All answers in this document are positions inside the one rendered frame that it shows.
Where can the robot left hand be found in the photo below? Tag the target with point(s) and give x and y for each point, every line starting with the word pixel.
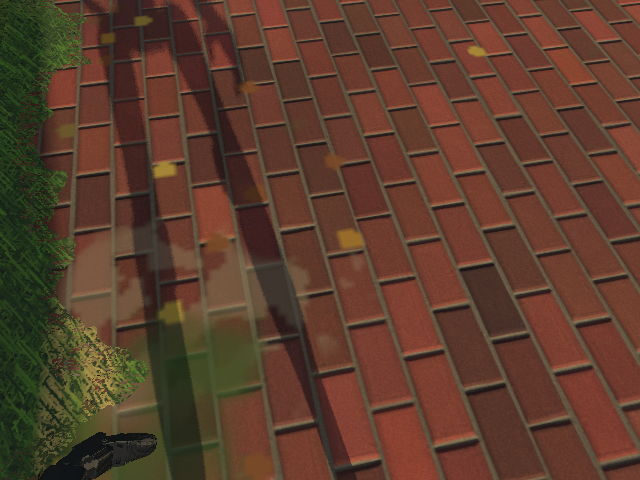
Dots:
pixel 99 453

